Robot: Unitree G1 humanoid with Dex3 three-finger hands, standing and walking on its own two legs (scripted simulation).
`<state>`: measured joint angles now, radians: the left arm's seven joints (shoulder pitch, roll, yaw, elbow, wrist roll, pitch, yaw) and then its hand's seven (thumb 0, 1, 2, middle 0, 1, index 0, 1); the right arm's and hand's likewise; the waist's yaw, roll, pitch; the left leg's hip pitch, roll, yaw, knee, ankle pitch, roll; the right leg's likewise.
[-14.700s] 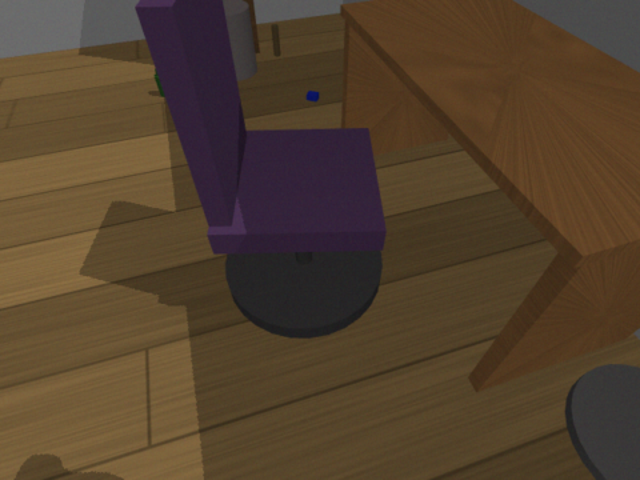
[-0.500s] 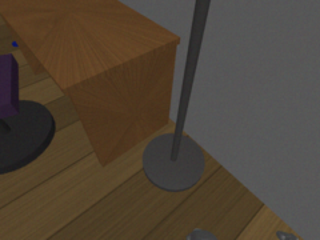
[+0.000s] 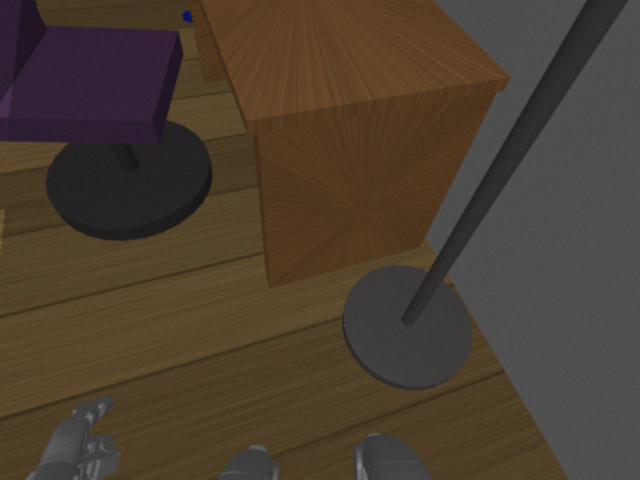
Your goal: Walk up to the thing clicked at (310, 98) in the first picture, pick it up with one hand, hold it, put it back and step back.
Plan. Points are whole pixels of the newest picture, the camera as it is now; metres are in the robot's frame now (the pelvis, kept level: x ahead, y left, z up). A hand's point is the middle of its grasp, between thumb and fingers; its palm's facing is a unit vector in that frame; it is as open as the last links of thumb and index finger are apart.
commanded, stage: walk up
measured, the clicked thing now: (190, 16) +2.51 +0.62 -0.73
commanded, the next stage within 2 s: none
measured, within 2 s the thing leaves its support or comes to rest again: neither
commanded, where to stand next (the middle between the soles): +0.05 -0.01 m, yaw +68 degrees
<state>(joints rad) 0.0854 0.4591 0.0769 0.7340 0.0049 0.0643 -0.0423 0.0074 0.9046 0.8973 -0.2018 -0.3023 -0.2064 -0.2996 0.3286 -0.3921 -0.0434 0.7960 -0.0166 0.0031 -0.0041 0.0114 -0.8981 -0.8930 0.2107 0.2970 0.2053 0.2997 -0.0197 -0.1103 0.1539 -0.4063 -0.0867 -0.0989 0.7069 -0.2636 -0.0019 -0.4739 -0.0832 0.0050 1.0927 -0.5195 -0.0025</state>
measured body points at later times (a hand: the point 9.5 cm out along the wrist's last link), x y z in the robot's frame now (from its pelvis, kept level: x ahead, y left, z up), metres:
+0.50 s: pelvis -0.02 -0.09 +0.02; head +0.01 -0.08 +0.47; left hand -0.12 +0.24 -0.07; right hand +0.22 -0.35 -0.08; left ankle -0.06 +0.08 -0.66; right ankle +0.04 -0.17 -0.71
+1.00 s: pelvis +0.03 -0.10 -0.01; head +0.05 -0.07 +0.44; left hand -0.15 +0.18 -0.11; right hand +0.34 -0.23 -0.11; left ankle -0.08 +0.01 -0.68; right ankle +0.18 -0.12 -0.71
